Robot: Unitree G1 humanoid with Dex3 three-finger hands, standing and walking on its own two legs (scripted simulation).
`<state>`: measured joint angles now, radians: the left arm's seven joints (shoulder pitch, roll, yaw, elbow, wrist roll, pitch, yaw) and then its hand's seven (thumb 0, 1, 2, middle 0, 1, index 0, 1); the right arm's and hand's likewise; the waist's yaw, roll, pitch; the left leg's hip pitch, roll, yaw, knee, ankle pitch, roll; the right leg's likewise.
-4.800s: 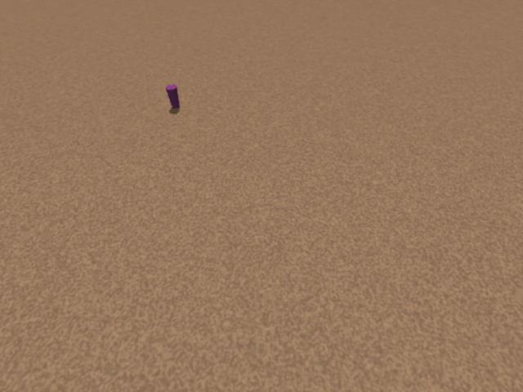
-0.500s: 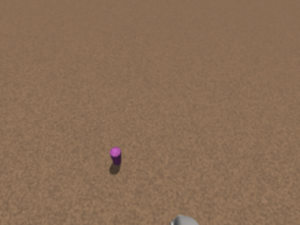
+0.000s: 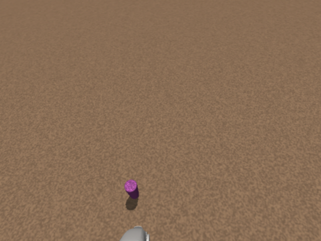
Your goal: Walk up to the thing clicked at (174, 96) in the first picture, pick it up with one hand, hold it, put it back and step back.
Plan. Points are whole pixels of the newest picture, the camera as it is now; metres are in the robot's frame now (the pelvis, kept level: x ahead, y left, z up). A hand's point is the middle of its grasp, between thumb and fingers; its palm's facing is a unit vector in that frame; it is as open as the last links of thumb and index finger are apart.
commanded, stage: walk up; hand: left
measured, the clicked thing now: (132, 190) +0.49 +0.25 -0.69
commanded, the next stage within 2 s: stand in 1.64 s
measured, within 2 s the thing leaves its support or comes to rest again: neither
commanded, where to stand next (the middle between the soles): +0.14 +0.03 m, yaw +0 degrees
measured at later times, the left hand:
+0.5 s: hand out of the picture +0.13 +0.28 -0.16, palm faces -0.05 -0.92 -0.39, open 7.4 cm
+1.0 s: hand (84, 216) +0.21 +0.27 -0.14, palm faces -0.02 -0.95 -0.32, open 7.4 cm
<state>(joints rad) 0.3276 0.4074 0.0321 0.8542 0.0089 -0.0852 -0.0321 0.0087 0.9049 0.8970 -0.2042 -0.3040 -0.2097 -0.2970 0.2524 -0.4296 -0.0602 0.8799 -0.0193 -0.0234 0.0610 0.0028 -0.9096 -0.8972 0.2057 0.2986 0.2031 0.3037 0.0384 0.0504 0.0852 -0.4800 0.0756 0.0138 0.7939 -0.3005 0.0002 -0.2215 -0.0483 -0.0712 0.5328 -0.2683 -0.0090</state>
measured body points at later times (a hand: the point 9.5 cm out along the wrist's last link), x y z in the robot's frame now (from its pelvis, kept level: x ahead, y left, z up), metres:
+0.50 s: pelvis +0.08 +0.01 -0.01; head +0.10 +0.00 +0.43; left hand +0.13 +0.32 -0.13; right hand +0.15 -0.31 -0.14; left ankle +0.12 +0.15 -0.73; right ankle +0.10 -0.11 -0.73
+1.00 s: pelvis +0.10 +0.02 +0.01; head +0.10 +0.02 +0.46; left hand +0.21 +0.31 -0.12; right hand +0.18 -0.29 -0.11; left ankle +0.12 +0.15 -0.73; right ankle +0.10 -0.11 -0.73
